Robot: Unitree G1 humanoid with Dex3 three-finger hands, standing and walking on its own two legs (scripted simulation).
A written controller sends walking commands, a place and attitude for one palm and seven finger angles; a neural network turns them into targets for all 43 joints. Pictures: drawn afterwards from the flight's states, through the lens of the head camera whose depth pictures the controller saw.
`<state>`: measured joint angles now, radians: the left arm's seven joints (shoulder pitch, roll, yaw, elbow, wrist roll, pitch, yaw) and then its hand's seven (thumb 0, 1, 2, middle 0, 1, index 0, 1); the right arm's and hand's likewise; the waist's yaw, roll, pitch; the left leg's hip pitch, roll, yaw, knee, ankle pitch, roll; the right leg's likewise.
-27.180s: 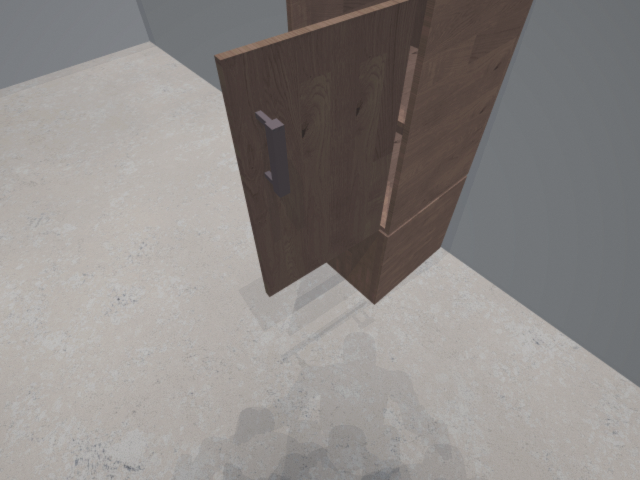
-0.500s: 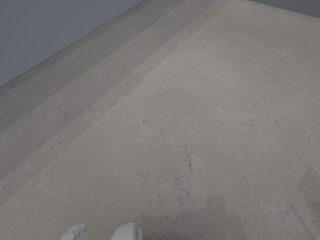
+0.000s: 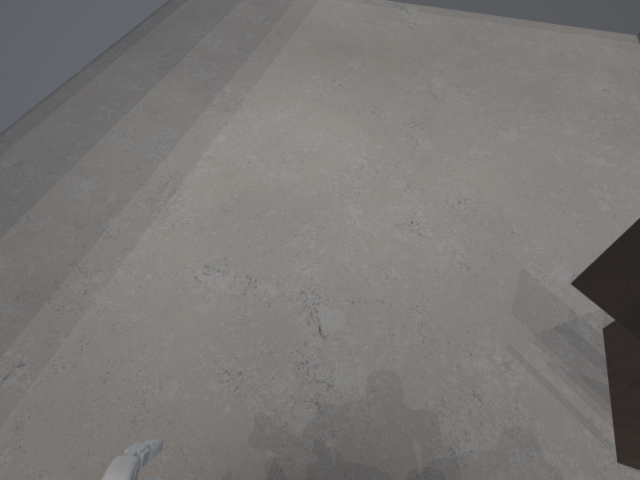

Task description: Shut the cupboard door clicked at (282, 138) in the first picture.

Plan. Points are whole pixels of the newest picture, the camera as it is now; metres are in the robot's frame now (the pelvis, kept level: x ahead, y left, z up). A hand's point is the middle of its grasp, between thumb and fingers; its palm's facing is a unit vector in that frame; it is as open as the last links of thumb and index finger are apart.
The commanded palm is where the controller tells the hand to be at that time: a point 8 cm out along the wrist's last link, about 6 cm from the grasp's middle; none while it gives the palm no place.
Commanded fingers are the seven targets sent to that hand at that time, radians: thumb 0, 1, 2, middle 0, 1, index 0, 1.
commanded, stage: turn to face it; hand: left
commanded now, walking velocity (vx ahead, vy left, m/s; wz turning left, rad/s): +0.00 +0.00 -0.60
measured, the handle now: out of the picture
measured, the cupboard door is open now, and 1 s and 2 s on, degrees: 53 53 53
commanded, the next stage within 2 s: take the last steps up to it in 1.44 s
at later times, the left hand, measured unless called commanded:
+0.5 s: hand (192, 448) +0.17 +0.20 -0.15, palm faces -0.24 -0.95 -0.21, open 7.4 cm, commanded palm none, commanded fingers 0.00 0.90 0.90 -0.20 -0.30 -0.20 -0.30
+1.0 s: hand (250, 405) +0.24 +0.12 -0.16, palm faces -0.52 -0.83 -0.21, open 7.4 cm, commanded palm none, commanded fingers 0.00 0.90 0.90 -0.20 -0.30 -0.20 -0.30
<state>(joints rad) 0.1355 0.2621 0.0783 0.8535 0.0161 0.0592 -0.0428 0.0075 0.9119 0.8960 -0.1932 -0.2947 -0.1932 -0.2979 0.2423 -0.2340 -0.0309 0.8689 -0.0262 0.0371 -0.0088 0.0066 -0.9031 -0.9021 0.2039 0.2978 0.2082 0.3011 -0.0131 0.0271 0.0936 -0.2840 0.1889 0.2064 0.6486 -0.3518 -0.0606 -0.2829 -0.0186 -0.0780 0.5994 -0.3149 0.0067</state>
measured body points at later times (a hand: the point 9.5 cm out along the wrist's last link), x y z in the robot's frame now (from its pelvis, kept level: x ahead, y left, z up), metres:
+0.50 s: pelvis +0.03 +0.02 +0.01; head +0.09 +0.02 +0.46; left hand +0.19 +0.25 -0.14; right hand +0.05 -0.25 -0.12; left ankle +0.06 +0.13 -0.72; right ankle -0.04 -0.09 -0.65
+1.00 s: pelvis +0.06 +0.00 +0.00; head +0.11 -0.02 +0.45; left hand +0.26 +0.17 -0.14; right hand +0.00 -0.28 -0.12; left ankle +0.14 +0.09 -0.72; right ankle -0.02 -0.11 -0.72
